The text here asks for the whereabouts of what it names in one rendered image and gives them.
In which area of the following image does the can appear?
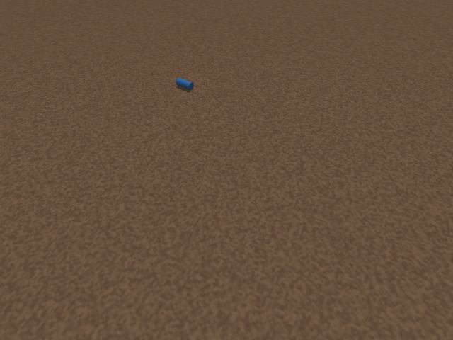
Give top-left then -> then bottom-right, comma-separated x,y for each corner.
176,78 -> 194,90

